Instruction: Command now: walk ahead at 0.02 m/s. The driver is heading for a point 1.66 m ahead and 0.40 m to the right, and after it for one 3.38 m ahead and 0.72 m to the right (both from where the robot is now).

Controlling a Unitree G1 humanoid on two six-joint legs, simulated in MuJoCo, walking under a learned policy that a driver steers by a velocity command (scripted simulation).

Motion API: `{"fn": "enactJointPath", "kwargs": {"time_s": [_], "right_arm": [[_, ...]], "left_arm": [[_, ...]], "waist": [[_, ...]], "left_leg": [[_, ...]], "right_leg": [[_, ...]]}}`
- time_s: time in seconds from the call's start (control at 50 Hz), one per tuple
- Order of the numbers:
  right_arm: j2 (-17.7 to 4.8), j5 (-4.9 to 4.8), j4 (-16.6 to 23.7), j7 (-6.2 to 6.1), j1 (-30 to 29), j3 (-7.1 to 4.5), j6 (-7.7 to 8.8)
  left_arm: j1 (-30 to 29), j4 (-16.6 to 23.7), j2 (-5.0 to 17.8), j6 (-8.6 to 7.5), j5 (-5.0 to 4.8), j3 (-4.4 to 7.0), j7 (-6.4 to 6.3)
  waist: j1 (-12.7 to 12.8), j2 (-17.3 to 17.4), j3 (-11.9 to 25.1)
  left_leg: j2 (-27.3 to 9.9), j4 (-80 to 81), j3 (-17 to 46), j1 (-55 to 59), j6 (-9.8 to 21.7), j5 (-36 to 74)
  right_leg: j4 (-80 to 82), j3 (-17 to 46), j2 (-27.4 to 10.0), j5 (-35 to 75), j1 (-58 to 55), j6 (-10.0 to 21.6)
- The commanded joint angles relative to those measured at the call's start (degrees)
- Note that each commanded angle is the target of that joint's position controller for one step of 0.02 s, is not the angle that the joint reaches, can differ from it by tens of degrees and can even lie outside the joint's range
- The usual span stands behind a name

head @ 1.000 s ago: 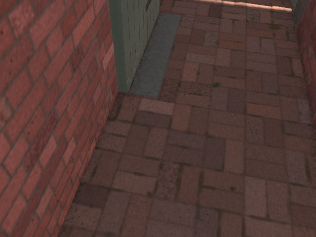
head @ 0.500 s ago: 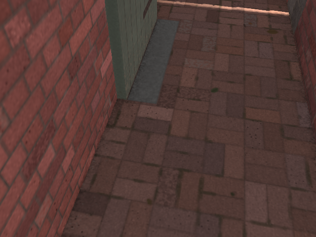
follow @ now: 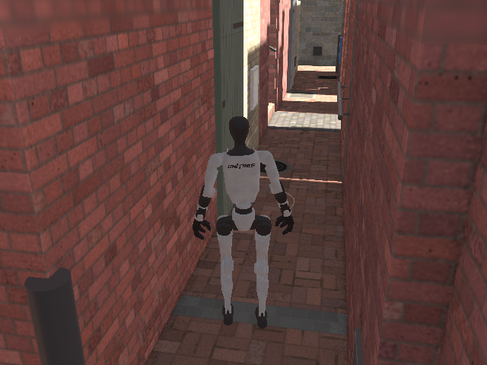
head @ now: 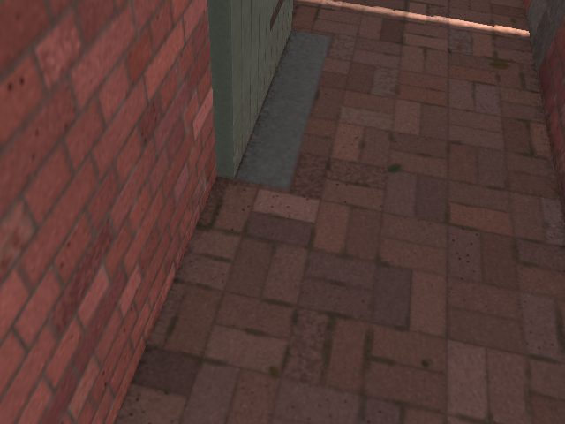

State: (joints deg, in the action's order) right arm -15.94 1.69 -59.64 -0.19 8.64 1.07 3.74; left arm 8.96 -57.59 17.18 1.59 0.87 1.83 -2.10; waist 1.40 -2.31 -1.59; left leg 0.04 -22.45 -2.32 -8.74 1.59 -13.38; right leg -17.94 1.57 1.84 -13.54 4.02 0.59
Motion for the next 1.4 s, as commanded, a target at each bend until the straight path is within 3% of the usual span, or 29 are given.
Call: {"fn": "enactJointPath", "kwargs": {"time_s": [0.02, 0.06, 0.08, 0.16, 0.18, 0.28, 0.3, 0.68, 0.7, 0.72, 0.74, 0.8, 0.82, 1.3, 1.32, 1.38, 1.4], "right_arm": [[-9.4, -0.06, 1.1, -0.50, 1.0, -1.95, 0.12], [-9.3, -0.02, 0.9, -0.56, 0.5, -2.03, 0.05], [-8.2, 0.39, 0.5, -0.97, 0.7, -1.72, -0.32], [-8.6, 0.35, 0.1, -1.67, 0.5, -1.85, -0.76], [-9.8, -0.07, 0.3, -1.36, 0.1, -2.24, -0.47], [-8.8, 0.08, 0.0, -1.04, 0.0, -2.37, -0.37], [-8.7, -0.28, 0.2, -0.74, 0.2, -2.33, -0.23], [-7.2, -0.52, -0.6, -1.42, 2.7, -2.63, -1.13], [-7.5, -1.21, -0.4, -1.53, 3.1, -2.71, -0.89], [-7.4, -1.23, -0.4, -1.59, 3.2, -2.72, -0.79], [-7.2, -1.23, 0.2, -1.57, 1.5, -2.53, -0.78], [-6.9, -1.11, -0.1, -1.60, 2.7, -2.42, -0.90], [-7.2, -1.50, 0.3, -1.89, 2.3, -2.54, -1.01], [-7.1, -1.36, 1.4, -2.44, 3.5, -2.81, -1.08], [-6.9, -2.07, 1.0, -2.49, 4.2, -2.98, -1.15], [-6.8, -1.83, 1.3, -2.61, 4.0, -3.06, -1.26], [-6.2, -1.15, 2.5, -2.54, 3.2, -2.89, -1.36]], "left_arm": [[1.6, 1.2, 5.6, 0.00, -0.05, 1.54, -0.34], [1.6, 0.8, 5.6, 0.09, -0.05, 1.74, -0.41], [0.8, 0.5, 5.8, 0.67, 0.12, 2.04, -0.16], [1.3, -0.4, 5.7, 1.12, -0.01, 2.44, 0.15], [2.1, -0.4, 5.5, 0.51, -0.20, 2.31, -0.16], [2.4, -1.4, 5.5, -0.28, -0.24, 2.39, -0.78], [2.9, -1.3, 5.4, -0.32, 0.26, 2.23, -0.71], [6.7, -1.9, 3.2, -0.81, 0.11, 1.62, -0.76], [6.6, -1.6, 3.1, -0.97, 0.23, 1.51, -0.70], [6.6, -1.6, 3.0, -1.04, 0.21, 1.50, -0.66], [6.1, -1.5, 3.1, -0.92, -0.42, 1.35, -0.50], [6.9, -1.5, 2.9, -0.79, -0.23, 1.19, -0.30], [6.6, -1.2, 2.6, -1.18, -0.64, 1.10, -0.33], [6.3, -0.2, 3.0, -1.71, -0.45, 0.98, 0.08], [7.6, -0.6, 2.4, -2.05, -0.02, 0.79, 0.31], [6.9, -0.4, 2.7, -2.57, -0.23, 0.76, 0.61], [6.6, -0.5, 3.7, -2.30, -0.42, 0.84, 0.41]], "waist": [[0.0, 4.1, 4.5], [0.1, 3.7, 4.1], [-0.3, 3.5, 3.7], [0.0, 3.2, 3.2], [0.3, 3.2, 3.3], [0.0, 3.1, 2.4], [0.1, 3.4, 2.6], [0.4, 2.5, 0.3], [0.4, 2.3, 0.8], [0.4, 2.2, 0.8], [0.3, 2.3, 1.1], [0.3, 2.3, 1.1], [0.4, 3.0, 0.8], [0.3, 2.6, 0.4], [0.5, 3.6, 0.6], [0.3, 2.4, -0.5], [-0.7, 2.9, -1.4]], "left_leg": [[-7.9, 2.7, 8.2, 2.9, 1.1, 27.2], [-7.6, 3.0, 8.0, 2.3, 1.0, 25.4], [-7.4, 3.5, 7.8, 2.0, 1.3, 24.6], [-6.9, 4.3, 7.5, 1.0, 1.3, 20.3], [-6.9, 3.9, 7.4, 0.8, 0.8, 19.5], [-5.8, 3.8, 6.2, -0.2, 0.0, 16.4], [-5.3, 3.6, 5.5, 0.1, 0.1, 15.2], [-4.3, 3.0, 3.9, -1.7, -1.4, 9.0], [-4.3, 2.8, 3.8, -1.6, -1.4, 9.2], [-4.3, 2.8, 3.8, -1.7, -1.5, 9.2], [-4.0, 2.1, 3.9, -1.5, -1.5, 9.4], [-4.0, 1.8, 3.8, -1.6, -1.5, 8.8], [-4.3, 2.1, 4.1, -1.6, -1.6, 9.1], [-4.7, 1.4, 4.0, -1.8, -2.5, 8.1], [-4.6, 1.2, 4.1, -1.8, -2.4, 6.8], [-4.6, 1.1, 4.2, -1.9, -2.4, 6.6], [-4.7, 1.0, 4.0, -1.4, -2.8, 6.8]], "right_leg": [[0.5, 4.2, -4.1, 15.3, -1.5, 0.9], [0.8, 4.1, -4.2, 15.0, -1.6, 1.0], [0.6, 4.2, -4.3, 15.7, -1.2, 0.8], [1.0, 4.1, -4.3, 14.6, -1.2, 0.9], [1.3, 3.9, -4.3, 13.7, -1.4, 1.2], [1.8, 3.7, -4.3, 13.6, -0.6, 1.8], [1.8, 3.9, -4.2, 13.1, -0.6, 2.0], [3.0, 3.8, -3.4, 10.8, 2.0, 3.3], [2.8, 3.9, -3.5, 11.9, 1.7, 3.3], [2.7, 3.8, -3.5, 12.2, 1.6, 3.4], [2.2, 3.7, -3.4, 13.1, 2.1, 3.7], [2.3, 3.8, -3.3, 12.7, 2.4, 4.0], [2.5, 3.8, -3.4, 12.4, 2.4, 3.7], [3.0, 4.7, -3.3, 12.3, 2.9, 4.5], [3.1, 5.3, -3.7, 11.1, 2.4, 4.9], [3.2, 5.5, -3.7, 10.5, 3.6, 5.0], [3.2, 6.1, -3.6, 10.5, 4.6, 5.3]]}}
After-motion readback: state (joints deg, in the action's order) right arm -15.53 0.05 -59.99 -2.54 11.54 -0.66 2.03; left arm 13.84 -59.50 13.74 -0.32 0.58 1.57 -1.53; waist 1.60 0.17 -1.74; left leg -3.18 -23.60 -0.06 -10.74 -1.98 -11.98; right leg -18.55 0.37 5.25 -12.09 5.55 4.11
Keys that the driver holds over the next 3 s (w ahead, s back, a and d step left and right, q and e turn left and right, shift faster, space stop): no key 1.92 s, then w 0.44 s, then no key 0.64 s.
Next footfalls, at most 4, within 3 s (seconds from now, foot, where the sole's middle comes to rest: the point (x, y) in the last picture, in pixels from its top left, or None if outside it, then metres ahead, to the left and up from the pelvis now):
2.30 left None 0.15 0.13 -0.78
2.72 right None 0.37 -0.13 -0.78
2.94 left None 0.28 0.12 -0.78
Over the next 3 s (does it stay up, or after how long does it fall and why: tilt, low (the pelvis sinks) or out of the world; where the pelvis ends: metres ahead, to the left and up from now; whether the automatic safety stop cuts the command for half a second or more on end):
stays up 0.27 -0.01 -0.01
